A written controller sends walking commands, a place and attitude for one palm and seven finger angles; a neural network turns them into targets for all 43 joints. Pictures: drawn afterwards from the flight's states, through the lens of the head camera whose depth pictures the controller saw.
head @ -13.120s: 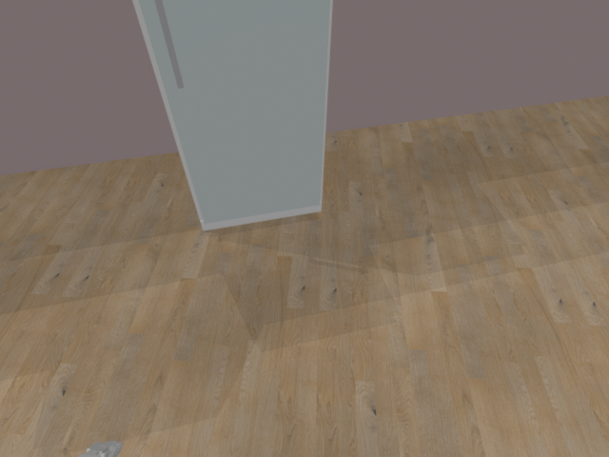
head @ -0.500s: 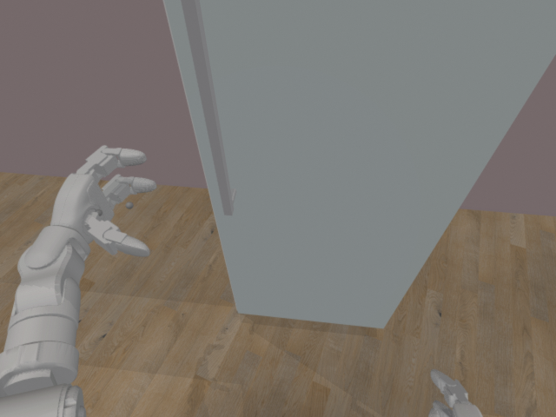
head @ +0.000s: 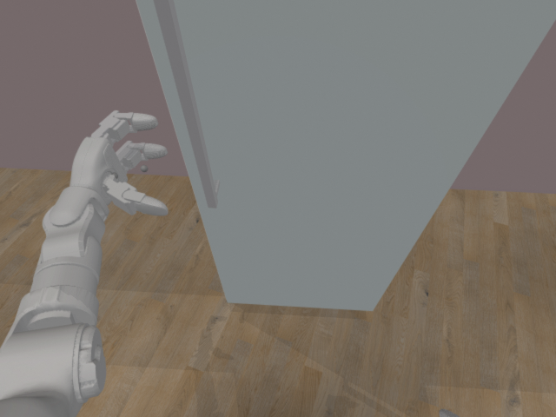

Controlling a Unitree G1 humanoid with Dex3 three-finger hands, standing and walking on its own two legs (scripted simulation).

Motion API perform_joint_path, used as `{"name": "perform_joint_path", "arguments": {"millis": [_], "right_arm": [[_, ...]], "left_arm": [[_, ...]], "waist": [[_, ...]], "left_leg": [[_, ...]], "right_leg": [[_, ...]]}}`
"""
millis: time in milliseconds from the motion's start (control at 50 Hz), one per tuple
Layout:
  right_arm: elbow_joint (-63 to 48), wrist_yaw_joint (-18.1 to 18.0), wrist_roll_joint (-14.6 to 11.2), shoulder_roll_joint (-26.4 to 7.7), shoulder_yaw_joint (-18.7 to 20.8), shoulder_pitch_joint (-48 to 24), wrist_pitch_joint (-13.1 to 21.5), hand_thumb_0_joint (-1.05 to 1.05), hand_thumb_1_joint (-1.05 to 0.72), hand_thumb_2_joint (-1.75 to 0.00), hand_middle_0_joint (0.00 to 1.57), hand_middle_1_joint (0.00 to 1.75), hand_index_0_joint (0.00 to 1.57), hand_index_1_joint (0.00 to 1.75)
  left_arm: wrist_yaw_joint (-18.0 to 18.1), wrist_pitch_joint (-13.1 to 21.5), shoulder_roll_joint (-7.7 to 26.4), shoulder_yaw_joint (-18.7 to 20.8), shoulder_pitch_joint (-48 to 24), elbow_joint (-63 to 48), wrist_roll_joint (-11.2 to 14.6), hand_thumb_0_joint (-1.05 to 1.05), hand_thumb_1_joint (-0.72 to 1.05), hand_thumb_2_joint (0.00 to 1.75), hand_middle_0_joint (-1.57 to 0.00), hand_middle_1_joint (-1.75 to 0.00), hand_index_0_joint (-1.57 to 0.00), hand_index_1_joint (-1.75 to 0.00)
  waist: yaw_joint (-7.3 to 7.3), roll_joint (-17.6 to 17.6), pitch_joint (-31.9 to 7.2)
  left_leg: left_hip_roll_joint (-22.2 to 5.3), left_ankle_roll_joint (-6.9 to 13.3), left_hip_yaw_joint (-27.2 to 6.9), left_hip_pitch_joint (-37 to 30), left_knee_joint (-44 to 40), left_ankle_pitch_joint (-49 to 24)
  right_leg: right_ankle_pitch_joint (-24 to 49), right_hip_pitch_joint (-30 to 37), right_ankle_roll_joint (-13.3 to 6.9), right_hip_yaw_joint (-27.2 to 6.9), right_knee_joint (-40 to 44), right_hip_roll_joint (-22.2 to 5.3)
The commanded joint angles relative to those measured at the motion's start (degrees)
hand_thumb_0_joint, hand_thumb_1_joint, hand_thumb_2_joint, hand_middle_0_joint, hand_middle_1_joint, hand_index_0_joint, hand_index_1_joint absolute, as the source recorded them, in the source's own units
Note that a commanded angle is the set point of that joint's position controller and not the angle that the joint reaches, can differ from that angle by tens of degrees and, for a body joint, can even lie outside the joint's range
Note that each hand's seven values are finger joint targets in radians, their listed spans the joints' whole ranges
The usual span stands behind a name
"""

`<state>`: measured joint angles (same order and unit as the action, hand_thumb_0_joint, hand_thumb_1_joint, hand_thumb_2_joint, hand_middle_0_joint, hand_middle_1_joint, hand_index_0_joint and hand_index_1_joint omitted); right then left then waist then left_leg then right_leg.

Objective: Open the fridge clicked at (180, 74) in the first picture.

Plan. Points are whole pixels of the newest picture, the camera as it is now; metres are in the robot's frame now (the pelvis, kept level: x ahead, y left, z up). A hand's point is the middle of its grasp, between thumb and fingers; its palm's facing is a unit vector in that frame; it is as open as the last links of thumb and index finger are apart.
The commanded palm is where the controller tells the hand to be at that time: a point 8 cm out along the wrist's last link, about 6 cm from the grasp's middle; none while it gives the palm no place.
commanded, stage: move the hooked fingers beside the handle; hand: left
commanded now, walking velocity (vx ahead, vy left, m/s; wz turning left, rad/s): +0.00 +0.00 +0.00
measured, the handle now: (193, 103) +0.51 +0.13 +0.18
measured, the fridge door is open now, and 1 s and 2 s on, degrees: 0 0 0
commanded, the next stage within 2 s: feel for the door with the fingertips in 1.04 s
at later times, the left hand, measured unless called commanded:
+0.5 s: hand (151, 156) +0.46 +0.19 +0.12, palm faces -0.06 -1.00 -0.01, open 14.0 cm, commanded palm +0.44 +0.24 +0.12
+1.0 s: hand (154, 155) +0.46 +0.19 +0.12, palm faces -0.07 -1.00 +0.00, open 14.0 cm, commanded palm +0.44 +0.24 +0.12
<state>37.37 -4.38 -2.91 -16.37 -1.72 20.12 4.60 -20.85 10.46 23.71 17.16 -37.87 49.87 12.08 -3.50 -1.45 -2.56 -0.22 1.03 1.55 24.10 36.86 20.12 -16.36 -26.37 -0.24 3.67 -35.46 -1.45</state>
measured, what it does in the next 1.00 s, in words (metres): stands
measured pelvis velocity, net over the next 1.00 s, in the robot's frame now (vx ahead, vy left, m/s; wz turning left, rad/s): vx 0.01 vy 0.01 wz -0.02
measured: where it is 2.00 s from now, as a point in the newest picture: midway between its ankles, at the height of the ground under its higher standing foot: outside the picture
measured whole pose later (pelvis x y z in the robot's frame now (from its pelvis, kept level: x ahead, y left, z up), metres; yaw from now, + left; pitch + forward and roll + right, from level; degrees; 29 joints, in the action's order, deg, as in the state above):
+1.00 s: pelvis +0.01 +0.01 -0.01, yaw -1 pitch +11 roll -1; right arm 35.2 -2.5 -2.3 -15.4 -1.8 21.8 0.3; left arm -19.5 14.3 25.5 19.5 -43.5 57.5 10.1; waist -5.4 -1.3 -4.2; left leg -1.0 1.4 2.5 29.4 40.3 22.0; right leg -17.0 -31.7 0.1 2.6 -37.7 -0.7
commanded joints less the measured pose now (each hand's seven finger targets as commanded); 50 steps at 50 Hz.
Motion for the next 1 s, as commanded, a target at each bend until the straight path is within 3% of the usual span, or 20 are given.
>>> {"name": "perform_joint_path", "arguments": {"millis": [0,40,140,160,220,260,320,340,420,440,460,500,600,660,680,740,780,860,900,980], "right_arm": [[-5.8,-0.5,0.0,-8.3,3.1,2.5,1.3,0.00,-0.90,-0.90,0.20,0.30,0.20,0.30],[-5.4,-0.4,0.0,-8.2,3.1,2.9,0.9,0.00,-0.90,-0.90,0.20,0.30,0.20,0.30],[-5.2,0.0,0.3,-8.0,3.2,4.0,0.2,0.00,-0.90,-0.90,0.20,0.30,0.20,0.30],[-4.9,-0.1,0.4,-8.2,3.1,4.6,-0.3,0.00,-0.90,-0.90,0.20,0.30,0.20,0.30],[-4.2,0.0,0.3,-8.6,3.2,5.4,-0.6,0.00,-0.90,-0.90,0.20,0.30,0.20,0.30],[-4.9,0.0,0.6,-8.9,3.2,5.8,-1.0,0.00,-0.90,-0.90,0.20,0.30,0.20,0.30],[-5.7,0.1,0.5,-8.6,3.0,5.6,-1.5,0.00,-0.90,-0.90,0.20,0.30,0.20,0.30],[-6.0,0.1,0.5,-8.7,3.2,5.7,-1.7,0.00,-0.90,-0.90,0.20,0.30,0.20,0.30],[-6.5,-0.1,0.2,-8.8,3.2,5.6,-2.3,0.00,-0.90,-0.90,0.20,0.30,0.20,0.30],[-6.6,0.0,0.1,-8.6,3.3,5.4,-2.2,0.00,-0.90,-0.90,0.20,0.30,0.20,0.30],[-6.8,-0.1,0.0,-8.7,3.4,5.6,-2.2,0.00,-0.90,-0.90,0.20,0.30,0.20,0.30],[-6.1,-0.2,0.0,-8.7,3.4,5.7,-2.3,0.00,-0.90,-0.90,0.20,0.30,0.20,0.30],[-5.4,-0.2,0.2,-8.6,3.3,5.8,-2.0,0.00,-0.90,-0.90,0.20,0.30,0.20,0.30],[-5.0,-0.1,0.3,-8.5,3.3,6.1,-1.8,0.00,-0.90,-0.90,0.20,0.30,0.20,0.30],[-4.8,0.0,0.4,-8.8,3.2,6.1,-1.7,0.00,-0.90,-0.90,0.20,0.30,0.20,0.30],[-5.1,0.2,0.5,-8.7,3.1,6.0,-1.8,0.00,-0.90,-0.90,0.20,0.30,0.20,0.30],[-5.8,0.4,0.6,-8.7,3.0,6.0,-1.9,0.00,-0.90,-0.90,0.20,0.30,0.20,0.30],[-6.5,0.7,0.7,-8.7,3.3,6.3,-2.4,0.00,-0.90,-0.90,0.20,0.30,0.20,0.30],[-7.3,1.0,0.5,-8.4,3.2,5.7,-2.4,0.00,-0.90,-0.90,0.20,0.30,0.20,0.30],[-7.3,0.8,0.3,-8.3,3.4,5.4,-2.9,0.00,-0.90,-0.90,0.20,0.30,0.20,0.30]], "left_arm": [[1.4,4.5,14.7,4.3,-25.7,-9.2,0.4,0.00,-0.50,0.30,-0.30,-1.20,-0.30,-1.20],[1.9,5.2,14.4,3.4,-28.8,-8.5,-0.3,0.00,-0.50,0.30,-0.30,-1.20,-0.30,-1.20],[2.6,7.2,15.5,4.5,-30.4,-6.9,-1.0,0.00,-0.50,0.30,-0.30,-1.20,-0.30,-1.20],[2.7,7.2,15.8,4.3,-31.1,-5.0,-1.2,0.00,-0.50,0.30,-0.30,-1.20,-0.30,-1.20],[2.7,7.2,16.1,4.2,-34.5,-0.7,-1.6,0.00,-0.50,0.30,-0.30,-1.20,-0.30,-1.20],[2.7,7.8,20.6,7.6,-32.4,-0.8,-2.0,0.00,-0.50,0.30,-0.30,-1.20,-0.30,-1.20],[1.3,8.2,19.4,6.3,-32.1,-0.8,-2.0,0.00,-0.50,0.30,-0.30,-1.20,-0.30,-1.20],[1.0,8.5,21.0,7.7,-30.9,-1.0,-1.9,0.00,-0.50,0.30,-0.30,-1.20,-0.30,-1.20],[-0.7,8.0,19.6,6.6,-29.9,-1.0,-0.8,0.00,-0.50,0.30,-0.30,-1.20,-0.30,-1.20],[-0.9,8.2,17.0,4.6,-31.9,-2.9,-0.3,0.00,-0.50,0.30,-0.30,-1.20,-0.30,-1.20],[-1.0,8.1,17.9,5.5,-30.9,-2.8,0.0,0.00,-0.50,0.30,-0.30,-1.20,-0.30,-1.20],[-1.0,8.2,17.9,4.9,-33.6,-3.8,-0.1,0.00,-0.50,0.30,-0.30,-1.20,-0.30,-1.20],[0.0,8.0,16.5,3.8,-34.9,-3.7,-0.5,0.00,-0.50,0.30,-0.30,-1.20,-0.30,-1.20],[0.8,7.9,14.0,1.7,-36.8,-2.9,-0.6,0.00,-0.50,0.30,-0.30,-1.20,-0.30,-1.20],[1.1,7.9,15.9,3.5,-36.5,-2.3,-0.9,0.00,-0.50,0.30,-0.30,-1.20,-0.30,-1.20],[1.8,7.6,16.1,3.6,-36.0,0.0,-1.5,0.00,-0.50,0.30,-0.30,-1.20,-0.30,-1.20],[2.1,8.3,17.1,4.5,-35.2,-1.6,-2.0,0.00,-0.50,0.30,-0.30,-1.20,-0.30,-1.20],[2.0,8.2,18.0,6.0,-31.3,-2.4,-1.3,0.00,-0.50,0.30,-0.30,-1.20,-0.30,-1.20],[1.5,7.8,16.6,5.3,-29.9,-4.5,-1.0,0.00,-0.50,0.30,-0.30,-1.20,-0.30,-1.20],[1.4,6.7,14.6,3.7,-30.7,-6.3,-0.5,0.00,-0.50,0.30,-0.30,-1.20,-0.30,-1.20]], "waist": [[-0.29,0.6,-19.2],[-1.21,0.4,-19.0],[-0.93,-2.5,-21.5],[-1.48,-0.2,-20.5],[-2.72,1.0,-18.6],[-0.98,-0.1,-21.9],[-1.53,-0.2,-22.1],[-0.84,-0.5,-22.6],[-1.36,-0.2,-21.3],[-2.32,-0.9,-21.6],[-1.73,-0.8,-21.6],[-2.71,-1.0,-21.7],[-3.00,-3.9,-22.2],[-3.75,-2.4,-21.0],[-3.07,-3.1,-21.6],[-3.14,-1.5,-20.5],[-2.14,-3.4,-23.6],[-1.23,-1.1,-24.9],[-0.91,-2.8,-24.8],[-1.88,-1.7,-22.2]], "left_leg": [[0.0,0.3,-2.3,-6.0,-3.6,-19.1],[0.1,0.4,-2.1,-5.4,-3.5,-18.1],[0.1,0.3,-1.7,-5.8,-2.8,-19.4],[0.1,0.5,-1.7,-4.5,-2.6,-19.0],[0.1,0.7,-1.6,-2.3,-2.6,-15.1],[0.4,0.8,-1.2,-1.4,-2.2,-16.7],[0.4,0.9,-0.7,-0.6,-1.8,-17.0],[0.3,0.8,-0.8,-0.5,-1.8,-17.2],[0.2,0.9,-0.6,-0.5,-1.9,-16.5],[0.2,1.0,-0.5,-1.6,-1.7,-16.3],[0.2,1.1,-0.5,-1.4,-1.3,-16.8],[0.1,1.0,-1.0,-2.1,-1.5,-15.7],[0.0,0.7,-1.9,-4.4,-1.1,-16.2],[-0.2,0.7,-2.4,-4.6,-0.9,-16.7],[-0.2,0.4,-2.7,-4.8,-1.0,-16.6],[-0.1,0.4,-2.6,-2.7,-1.0,-15.7],[-0.1,0.3,-2.6,-4.3,-0.5,-18.8],[-0.4,0.3,-2.5,-4.5,0.1,-23.5],[-0.5,0.1,-2.3,-4.9,-0.2,-24.3],[-0.7,0.3,-2.2,-5.1,-0.5,-23.2]], "right_leg": [[18.4,9.3,-1.3,-1.6,1.9,1.5],[18.1,8.8,-1.2,-1.6,1.7,1.5],[19.6,9.3,-1.3,-2.2,1.2,1.7],[19.5,9.6,-1.2,-2.0,1.0,1.7],[17.2,7.4,-0.9,-2.3,1.4,1.9],[19.1,10.9,-1.1,-2.8,0.5,1.7],[21.0,11.3,-0.8,-3.1,0.4,1.8],[21.2,11.8,-0.9,-3.1,0.2,1.8],[20.4,10.3,-0.9,-2.8,0.5,2.0],[20.2,9.5,-0.7,-2.9,0.9,2.1],[20.0,9.8,-0.9,-2.7,0.5,2.1],[18.7,8.4,-0.7,-2.7,0.9,2.2],[16.6,5.3,-1.0,-2.2,0.7,2.3],[16.0,4.0,-1.1,-1.6,0.4,2.4],[15.7,3.8,-1.1,-1.7,0.2,2.4],[15.5,4.1,-1.1,-1.8,0.0,2.3],[17.7,5.3,-1.2,-1.8,-0.9,2.3],[21.3,7.6,-1.3,-1.6,-1.5,2.5],[21.8,7.5,-1.1,-1.7,-1.2,2.5],[20.7,6.0,-1.0,-1.4,-0.5,2.7]]}}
